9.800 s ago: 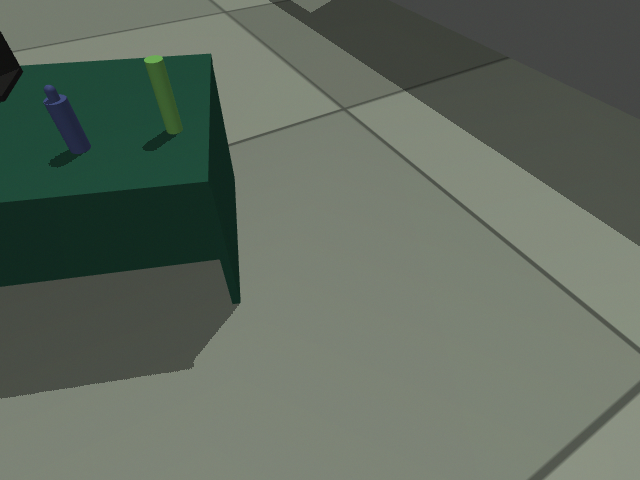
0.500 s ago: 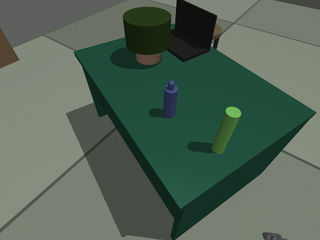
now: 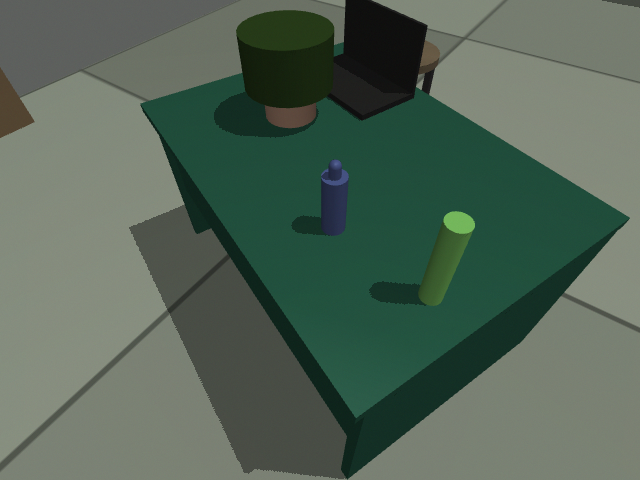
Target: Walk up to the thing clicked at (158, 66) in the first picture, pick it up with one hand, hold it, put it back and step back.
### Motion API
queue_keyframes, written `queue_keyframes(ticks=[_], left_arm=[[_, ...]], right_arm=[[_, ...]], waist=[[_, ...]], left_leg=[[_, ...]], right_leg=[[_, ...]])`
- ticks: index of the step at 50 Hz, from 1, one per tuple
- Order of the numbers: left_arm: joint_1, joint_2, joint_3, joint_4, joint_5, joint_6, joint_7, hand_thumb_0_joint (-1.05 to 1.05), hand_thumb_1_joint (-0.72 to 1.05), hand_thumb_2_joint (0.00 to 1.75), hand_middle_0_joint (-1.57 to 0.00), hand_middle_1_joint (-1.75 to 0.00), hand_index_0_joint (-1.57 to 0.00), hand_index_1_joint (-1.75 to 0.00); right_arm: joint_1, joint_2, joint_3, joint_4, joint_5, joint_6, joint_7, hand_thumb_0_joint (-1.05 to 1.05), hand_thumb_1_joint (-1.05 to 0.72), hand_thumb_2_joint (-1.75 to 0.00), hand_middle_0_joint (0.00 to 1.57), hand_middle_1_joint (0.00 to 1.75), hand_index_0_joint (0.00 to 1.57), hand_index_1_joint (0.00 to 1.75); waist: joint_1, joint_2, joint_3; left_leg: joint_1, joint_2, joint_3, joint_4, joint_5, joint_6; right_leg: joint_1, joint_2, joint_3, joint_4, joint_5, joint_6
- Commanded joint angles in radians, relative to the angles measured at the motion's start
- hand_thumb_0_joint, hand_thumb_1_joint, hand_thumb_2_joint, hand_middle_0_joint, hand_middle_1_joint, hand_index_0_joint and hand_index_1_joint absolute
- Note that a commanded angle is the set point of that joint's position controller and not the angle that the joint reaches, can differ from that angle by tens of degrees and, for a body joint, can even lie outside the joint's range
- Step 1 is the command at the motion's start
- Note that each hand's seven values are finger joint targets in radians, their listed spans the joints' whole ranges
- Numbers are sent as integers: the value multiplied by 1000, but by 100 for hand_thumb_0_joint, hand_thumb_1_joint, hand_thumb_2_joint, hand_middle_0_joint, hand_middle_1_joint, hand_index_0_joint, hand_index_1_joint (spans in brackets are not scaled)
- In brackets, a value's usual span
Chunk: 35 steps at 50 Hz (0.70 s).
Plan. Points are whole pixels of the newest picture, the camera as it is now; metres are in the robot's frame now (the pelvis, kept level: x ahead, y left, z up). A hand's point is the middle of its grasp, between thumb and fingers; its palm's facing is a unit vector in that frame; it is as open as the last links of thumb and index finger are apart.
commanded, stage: walk up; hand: right
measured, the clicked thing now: (443, 263) +0.47 -0.21 -0.07
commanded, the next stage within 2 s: stand in 0.16 s
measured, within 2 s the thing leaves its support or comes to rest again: neither
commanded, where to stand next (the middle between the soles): +0.05 +0.00 m, yaw +0 degrees
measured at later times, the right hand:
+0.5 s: hand out of the picture +0.10 -0.26 -0.15, palm faces +0.00 +0.95 -0.33, open 7.4 cm
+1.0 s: hand out of the picture +0.09 -0.27 -0.15, palm faces -0.02 +0.94 -0.33, open 7.4 cm
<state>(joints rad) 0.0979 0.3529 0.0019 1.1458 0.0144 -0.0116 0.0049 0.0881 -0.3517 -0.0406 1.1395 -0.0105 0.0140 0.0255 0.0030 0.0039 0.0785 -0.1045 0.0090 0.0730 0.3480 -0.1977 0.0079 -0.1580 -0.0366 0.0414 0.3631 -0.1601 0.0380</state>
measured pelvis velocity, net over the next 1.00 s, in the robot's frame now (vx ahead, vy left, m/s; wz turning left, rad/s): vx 0.01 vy -0.01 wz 0.02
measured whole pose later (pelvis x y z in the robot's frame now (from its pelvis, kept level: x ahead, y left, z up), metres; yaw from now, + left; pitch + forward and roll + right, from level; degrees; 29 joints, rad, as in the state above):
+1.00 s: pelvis +0.01 -0.01 +0.00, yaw +1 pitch -3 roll +0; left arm 0.11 0.35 -0.01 1.13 0.01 -0.01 0.00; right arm 0.10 -0.35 -0.01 1.15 -0.01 -0.01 0.01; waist -0.01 0.00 0.05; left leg -0.06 0.03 0.05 0.30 -0.18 -0.02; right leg -0.11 -0.02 0.01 0.31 -0.15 0.02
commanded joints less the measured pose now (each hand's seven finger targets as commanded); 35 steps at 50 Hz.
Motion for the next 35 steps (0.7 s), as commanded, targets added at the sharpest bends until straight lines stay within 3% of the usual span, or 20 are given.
queue_keyframes(ticks=[1,7,8,12,19,25,26,31,33,35], left_arm=[[-46,222,43,-69,-1,-21,11,0,90,90,-20,-30,-20,-30],[-50,220,44,-72,-4,-16,11,0,90,90,-20,-30,-20,-30],[-46,203,33,-67,-10,-15,7,0,90,90,-20,-30,-20,-30],[-52,214,35,-71,-8,-17,5,0,90,90,-20,-30,-20,-30],[-50,211,31,-77,-7,-22,4,0,90,90,-20,-30,-20,-30],[-50,214,35,-79,-7,-23,4,0,90,90,-20,-30,-20,-30],[-52,216,34,-78,-9,-22,5,0,90,90,-20,-30,-20,-30],[-39,209,32,-79,-8,-23,5,0,90,90,-20,-30,-20,-30],[-48,214,34,-76,-5,-19,4,0,90,90,-20,-30,-20,-30],[-43,217,35,-78,-6,-20,5,0,90,90,-20,-30,-20,-30]], right_arm=[[-59,-217,-36,-70,1,-22,-19,0,-90,-90,20,30,20,30],[-59,-218,-38,-68,2,-22,-21,0,-90,-90,20,30,20,30],[-62,-190,-22,-62,3,-30,-21,0,-90,-90,20,30,20,30],[-60,-205,-19,-51,1,-39,-24,0,-90,-90,20,30,20,30],[-64,-205,-15,-47,2,-41,-23,0,-90,-90,20,30,20,30],[-56,-204,-12,-48,3,-46,-28,0,-90,-90,20,30,20,30],[-58,-199,-10,-46,4,-44,-27,0,-90,-90,20,30,20,30],[-65,-212,-11,-50,3,-45,-29,0,-90,-90,20,30,20,30],[-52,-201,-6,-46,3,-43,-30,0,-90,-90,20,30,20,30],[-56,-213,-11,-49,3,-43,-29,0,-90,-90,20,30,20,30]], waist=[[-1,-12,-112],[1,3,-91],[-7,-16,-118],[-7,-7,-113],[-10,-7,-101],[-16,-2,-135],[-14,-4,-117],[-8,3,-139],[-14,-7,-94],[-13,1,-121]], left_leg=[[24,125,-105,-74,49,29],[14,123,-110,-79,48,25],[25,133,-135,-106,72,15],[43,132,-128,-99,142,8],[54,129,-118,-100,118,0],[72,137,-111,-89,208,0],[54,136,-114,-96,181,-1],[87,141,-110,-81,223,2],[53,135,-112,-102,146,-2],[76,139,-114,-96,175,1]], right_leg=[[6,-87,48,-38,121,-54],[-3,-83,53,-29,124,-55],[15,-81,61,-48,94,-50],[33,-90,64,-65,129,-47],[24,-93,64,-94,133,-45],[64,-99,60,-76,234,-47],[61,-96,54,-82,203,-45],[63,-102,53,-81,243,-46],[42,-96,56,-97,171,-45],[54,-99,56,-89,200,-48]])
